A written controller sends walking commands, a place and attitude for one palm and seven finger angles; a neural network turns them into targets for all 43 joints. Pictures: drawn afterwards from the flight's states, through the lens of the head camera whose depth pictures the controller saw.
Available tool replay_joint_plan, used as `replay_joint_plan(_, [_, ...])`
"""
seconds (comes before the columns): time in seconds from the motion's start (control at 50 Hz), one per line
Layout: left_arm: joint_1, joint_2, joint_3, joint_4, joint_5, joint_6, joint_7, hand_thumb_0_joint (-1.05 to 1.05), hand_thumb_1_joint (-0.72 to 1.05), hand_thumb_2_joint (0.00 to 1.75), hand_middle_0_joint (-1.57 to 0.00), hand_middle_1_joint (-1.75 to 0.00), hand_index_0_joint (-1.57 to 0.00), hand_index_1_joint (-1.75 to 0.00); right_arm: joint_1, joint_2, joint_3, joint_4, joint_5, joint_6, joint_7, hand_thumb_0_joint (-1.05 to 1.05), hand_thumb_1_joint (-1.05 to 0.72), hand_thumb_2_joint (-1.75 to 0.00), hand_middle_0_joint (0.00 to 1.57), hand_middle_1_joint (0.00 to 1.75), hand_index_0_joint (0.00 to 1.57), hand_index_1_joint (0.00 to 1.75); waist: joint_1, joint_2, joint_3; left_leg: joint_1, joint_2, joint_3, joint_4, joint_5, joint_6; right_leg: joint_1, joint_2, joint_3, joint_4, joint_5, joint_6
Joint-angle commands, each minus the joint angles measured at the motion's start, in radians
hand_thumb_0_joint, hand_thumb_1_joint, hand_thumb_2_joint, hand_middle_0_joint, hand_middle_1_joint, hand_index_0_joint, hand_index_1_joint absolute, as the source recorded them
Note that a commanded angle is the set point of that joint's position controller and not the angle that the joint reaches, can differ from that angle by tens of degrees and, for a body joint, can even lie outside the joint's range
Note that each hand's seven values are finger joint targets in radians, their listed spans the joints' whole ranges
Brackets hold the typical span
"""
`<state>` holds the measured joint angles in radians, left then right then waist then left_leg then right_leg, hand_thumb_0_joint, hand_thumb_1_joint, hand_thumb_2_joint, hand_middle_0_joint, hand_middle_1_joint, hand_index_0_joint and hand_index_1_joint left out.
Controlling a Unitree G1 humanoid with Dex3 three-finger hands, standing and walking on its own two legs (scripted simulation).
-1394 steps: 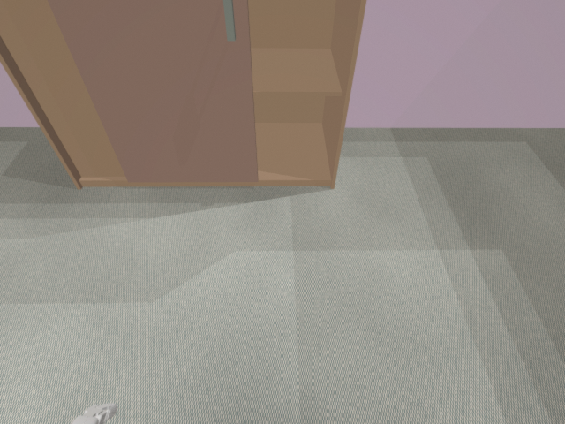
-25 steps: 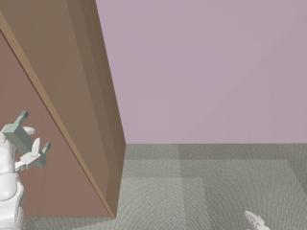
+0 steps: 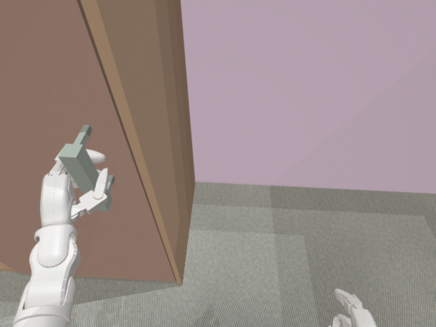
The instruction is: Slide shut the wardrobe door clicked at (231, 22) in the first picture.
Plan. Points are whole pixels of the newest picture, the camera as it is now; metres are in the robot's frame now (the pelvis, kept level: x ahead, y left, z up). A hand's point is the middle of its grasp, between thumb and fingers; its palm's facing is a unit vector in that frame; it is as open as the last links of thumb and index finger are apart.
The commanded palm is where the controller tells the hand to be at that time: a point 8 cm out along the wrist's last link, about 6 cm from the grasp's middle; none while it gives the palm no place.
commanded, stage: stop walking and hold the door there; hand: left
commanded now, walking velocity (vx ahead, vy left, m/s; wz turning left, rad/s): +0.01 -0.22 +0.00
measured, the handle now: (94, 169) +0.35 +0.24 +0.10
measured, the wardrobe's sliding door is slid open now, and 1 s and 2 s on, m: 0.00 0.00 0.00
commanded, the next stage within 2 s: loosen the grip on the handle in 1.04 s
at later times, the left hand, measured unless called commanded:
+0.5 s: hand (99, 192) +0.30 +0.22 +0.10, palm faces +0.14 -0.99 -0.08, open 5.7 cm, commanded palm +0.27 +0.24 +0.10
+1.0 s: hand (99, 193) +0.30 +0.22 +0.10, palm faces +0.26 -0.95 -0.19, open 5.6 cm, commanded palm +0.27 +0.24 +0.10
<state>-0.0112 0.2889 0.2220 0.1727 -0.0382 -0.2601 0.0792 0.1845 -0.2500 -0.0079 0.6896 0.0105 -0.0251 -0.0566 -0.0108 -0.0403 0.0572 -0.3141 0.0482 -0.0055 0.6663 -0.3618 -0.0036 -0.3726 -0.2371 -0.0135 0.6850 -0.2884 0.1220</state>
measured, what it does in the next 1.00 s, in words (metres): steps on the spot: right foot, then right foot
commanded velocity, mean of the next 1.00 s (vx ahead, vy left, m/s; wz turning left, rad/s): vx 0.01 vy -0.12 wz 0.00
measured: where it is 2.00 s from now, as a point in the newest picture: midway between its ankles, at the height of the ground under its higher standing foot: outside the picture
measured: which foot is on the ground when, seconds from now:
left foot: down 0.00-1.00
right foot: down 0.00-0.02, up 0.04-0.16, down 0.18-0.34, up 0.36-0.70, down 0.72-1.00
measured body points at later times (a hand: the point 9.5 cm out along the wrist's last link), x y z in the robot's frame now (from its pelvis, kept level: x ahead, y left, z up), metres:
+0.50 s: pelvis -0.01 +0.07 +0.03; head +0.02 +0.09 +0.48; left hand +0.29 +0.27 +0.11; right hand +0.16 -0.15 -0.06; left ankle +0.01 +0.17 -0.72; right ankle -0.02 -0.07 -0.67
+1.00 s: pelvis -0.01 +0.03 +0.02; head +0.00 +0.01 +0.47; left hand +0.29 +0.27 +0.11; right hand +0.14 -0.22 -0.08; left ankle +0.01 +0.17 -0.72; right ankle -0.01 -0.09 -0.72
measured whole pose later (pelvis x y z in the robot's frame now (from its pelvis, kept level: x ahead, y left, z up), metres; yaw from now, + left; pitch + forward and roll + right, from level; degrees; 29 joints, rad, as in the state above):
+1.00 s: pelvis -0.01 +0.03 +0.02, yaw -1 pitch -1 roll +0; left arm -0.05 0.23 0.10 0.21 -0.08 -0.08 0.15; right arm 0.20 -0.25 0.01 0.68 0.02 -0.02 -0.09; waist 0.02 0.04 0.03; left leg -0.23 0.06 0.01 0.47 -0.22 -0.04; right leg -0.21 0.00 -0.03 0.47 -0.24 -0.01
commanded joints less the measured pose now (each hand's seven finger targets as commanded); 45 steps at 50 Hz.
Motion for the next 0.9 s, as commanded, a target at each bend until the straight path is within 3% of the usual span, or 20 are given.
replay_joint_plan(0.0, [-0.229,0.172,0.039,-0.348,-0.004,-0.034,0.028,0.00,0.90,0.90,-0.45,-1.40,-0.45,-1.40,-0.094,-0.091,-0.039,-0.186,0.019,-0.061,-0.030,0.00,-0.90,-0.90,0.20,0.30,0.20,0.30,-0.010,0.411,-0.166,0.138,0.168,-0.153,-0.304,0.222,0.103,-0.083,0.174,-0.138,0.289,-0.172,-0.071])
replay_joint_plan(0.04, [-0.271,0.014,-0.125,-0.436,0.013,-0.032,0.017,0.00,0.90,0.90,-0.45,-1.40,-0.45,-1.40,-0.095,-0.021,-0.006,-0.190,0.014,-0.072,-0.020,0.00,-0.90,-0.90,0.20,0.30,0.20,0.30,-0.036,0.326,-0.164,0.159,0.236,-0.284,-0.313,0.462,0.218,-0.156,0.186,-0.067,0.416,-0.295,-0.083])
replay_joint_plan(0.06, [-0.254,0.069,-0.063,-0.407,0.017,-0.025,0.031,0.00,0.90,0.90,-0.45,-1.40,-0.45,-1.40,-0.079,-0.047,-0.022,-0.168,0.011,-0.076,-0.019,0.00,-0.90,-0.90,0.20,0.30,0.20,0.30,-0.012,0.176,-0.196,0.177,0.237,-0.250,-0.245,0.566,0.208,-0.098,0.173,-0.032,0.314,-0.249,-0.094])
replay_joint_plan(0.1, [-0.197,0.039,-0.101,-0.377,0.011,0.010,0.041,0.00,0.90,0.90,-0.45,-1.40,-0.45,-1.40,-0.081,-0.068,-0.030,-0.164,0.022,-0.083,-0.006,0.00,-0.90,-0.90,0.20,0.30,0.20,0.30,0.009,0.064,-0.244,0.203,0.177,-0.099,-0.132,0.604,0.138,0.078,0.215,-0.062,0.007,-0.091,-0.098])
replay_joint_plan(0.14, [-0.237,0.058,-0.110,-0.361,0.033,0.025,0.045,0.00,0.90,0.90,-0.45,-1.40,-0.45,-1.40,-0.091,-0.059,-0.017,-0.159,0.017,-0.085,-0.002,0.00,-0.90,-0.90,0.20,0.30,0.20,0.30,0.001,0.030,-0.266,0.179,0.099,-0.010,-0.047,0.415,0.060,0.188,0.187,0.003,-0.237,0.136,-0.119])
replay_joint_plan(0.18, [-0.298,0.102,-0.094,-0.357,0.025,0.049,0.049,0.00,0.90,0.90,-0.45,-1.40,-0.45,-1.40,-0.107,-0.037,0.005,-0.161,0.006,-0.084,-0.007,0.00,-0.90,-0.90,0.20,0.30,0.20,0.30,-0.026,-0.068,-0.242,0.043,-0.015,0.052,0.000,0.049,0.005,0.186,0.016,0.269,-0.318,0.143,-0.222])
replay_joint_plan(0.22, [-0.275,0.039,-0.133,-0.309,0.002,0.080,0.041,0.00,0.90,0.90,-0.45,-1.40,-0.45,-1.40,-0.093,-0.056,-0.001,-0.153,0.008,-0.081,-0.005,0.00,-0.90,-0.90,0.20,0.30,0.20,0.30,-0.008,-0.184,-0.193,0.004,-0.029,0.025,0.052,-0.041,0.001,0.178,0.002,0.264,-0.350,0.031,-0.274])
replay_joint_plan(0.28, [-0.308,0.040,-0.136,-0.305,0.004,0.074,0.042,0.00,0.90,0.90,-0.45,-1.40,-0.45,-1.40,-0.100,-0.058,0.014,-0.141,0.004,-0.076,-0.014,0.00,-0.90,-0.90,0.20,0.30,0.20,0.30,-0.018,-0.064,-0.225,0.185,0.028,-0.016,-0.202,0.172,0.024,0.101,0.100,0.077,-0.204,0.059,-0.200])
replay_joint_plan(0.32, [-0.306,-0.068,-0.271,-0.350,0.003,0.063,0.025,0.00,0.90,0.90,-0.45,-1.40,-0.45,-1.40,-0.116,-0.077,0.009,-0.169,0.002,-0.068,-0.013,0.00,-0.90,-0.90,0.20,0.30,0.20,0.30,-0.017,0.260,-0.229,0.247,0.255,-0.369,-0.391,0.196,0.115,-0.021,0.243,-0.013,0.051,-0.068,-0.109])
replay_joint_plan(0.34, [-0.294,-0.067,-0.285,-0.321,0.013,0.061,0.020,0.00,0.90,0.90,-0.45,-1.40,-0.45,-1.40,-0.130,-0.056,0.016,-0.167,-0.008,-0.062,-0.013,0.00,-0.90,-0.90,0.20,0.30,0.20,0.30,-0.019,0.297,-0.175,0.228,0.311,-0.443,-0.467,0.157,0.154,-0.081,0.234,0.033,0.160,-0.187,-0.113])
replay_joint_plan(0.4, [-0.302,-0.049,-0.278,-0.356,0.017,0.068,0.025,0.00,0.90,0.90,-0.45,-1.40,-0.45,-1.40,-0.108,-0.056,0.010,-0.167,-0.006,-0.056,-0.008,0.00,-0.90,-0.90,0.20,0.30,0.20,0.30,-0.006,0.126,-0.177,0.324,0.305,-0.323,-0.369,0.510,0.165,-0.113,0.211,0.047,0.146,-0.142,-0.117])
replay_joint_plan(0.44, [-0.299,-0.111,-0.345,-0.354,0.025,0.077,0.015,0.00,0.90,0.90,-0.45,-1.40,-0.45,-1.40,-0.083,-0.065,0.000,-0.163,-0.007,-0.062,0.003,0.00,-0.90,-0.90,0.20,0.30,0.20,0.30,-0.008,0.148,-0.224,0.405,0.268,-0.194,-0.297,0.725,0.139,-0.081,0.220,0.018,0.059,-0.110,-0.112])
replay_joint_plan(0.54, [-0.345,-0.108,-0.356,-0.355,0.023,0.094,0.011,0.00,0.90,0.90,-0.45,-1.40,-0.45,-1.40,-0.082,-0.068,-0.006,-0.182,0.000,-0.072,0.010,0.00,-0.90,-0.90,0.20,0.30,0.20,0.30,-0.020,0.277,-0.260,0.379,0.224,-0.112,-0.309,0.634,0.107,0.013,0.246,-0.023,-0.029,-0.081,-0.111])
replay_joint_plan(0.6, [-0.352,-0.065,-0.310,-0.338,0.021,0.097,0.021,0.00,0.90,0.90,-0.45,-1.40,-0.45,-1.40,-0.091,-0.072,-0.003,-0.189,0.002,-0.070,0.008,0.00,-0.90,-0.90,0.20,0.30,0.20,0.30,-0.014,0.262,-0.258,0.309,0.191,-0.083,-0.292,0.537,0.085,0.118,0.255,-0.041,-0.154,-0.010,-0.111])
replay_joint_plan(0.64, [-0.355,-0.064,-0.304,-0.322,0.023,0.094,0.021,0.00,0.90,0.90,-0.45,-1.40,-0.45,-1.40,-0.108,-0.062,0.004,-0.199,0.010,-0.068,0.006,0.00,-0.90,-0.90,0.20,0.30,0.20,0.30,-0.006,0.199,-0.257,0.242,0.160,-0.052,-0.252,0.441,0.062,0.213,0.241,-0.025,-0.283,0.100,-0.112])
replay_joint_plan(0.68, [-0.358,-0.030,-0.275,-0.316,0.023,0.093,0.026,0.00,0.90,0.90,-0.45,-1.40,-0.45,-1.40,-0.114,-0.049,0.009,-0.205,0.011,-0.066,-0.001,0.00,-0.90,-0.90,0.20,0.30,0.20,0.30,-0.016,0.066,-0.268,0.175,0.086,0.008,-0.186,0.313,0.014,0.249,0.155,0.088,-0.321,0.306,-0.142])
replay_joint_plan(0.72, [-0.360,0.016,-0.226,-0.306,0.015,0.099,0.033,0.00,0.90,0.90,-0.45,-1.40,-0.45,-1.40,-0.122,-0.044,0.013,-0.197,0.005,-0.063,-0.009,0.00,-0.90,-0.90,0.20,0.30,0.20,0.30,-0.020,0.072,-0.241,0.158,0.048,0.020,-0.217,0.209,-0.010,0.176,0.119,0.102,-0.311,0.287,-0.151])
replay_joint_plan(0.74, [-0.325,0.056,-0.168,-0.260,0.005,0.102,0.041,0.00,0.90,0.90,-0.45,-1.40,-0.45,-1.40,-0.099,-0.062,0.000,-0.182,0.013,-0.059,-0.014,0.00,-0.90,-0.90,0.20,0.30,0.20,0.30,-0.009,-0.013,-0.256,0.152,0.035,0.022,-0.197,0.178,-0.006,0.181,0.134,0.101,-0.320,0.203,-0.149])
replay_joint_plan(0.76, [-0.330,0.003,-0.220,-0.253,0.000,0.106,0.036,0.00,0.90,0.90,-0.45,-1.40,-0.45,-1.40,-0.108,-0.058,0.001,-0.191,0.015,-0.056,-0.015,0.00,-0.90,-0.90,0.20,0.30,0.20,0.30,-0.008,-0.079,-0.250,0.163,0.023,0.023,-0.169,0.177,0.001,0.165,0.122,0.124,-0.342,0.180,-0.154])
replay_joint_plan(0.88, [-0.311,0.048,-0.156,-0.196,-0.004,0.106,0.043,0.00,0.90,0.90,-0.45,-1.40,-0.45,-1.40,-0.109,-0.073,-0.001,-0.177,0.016,-0.052,-0.034,0.00,-0.90,-0.90,0.20,0.30,0.20,0.30,-0.002,-0.013,-0.276,0.202,0.038,0.016,-0.205,0.321,0.016,0.193,0.135,0.087,-0.313,0.285,-0.135])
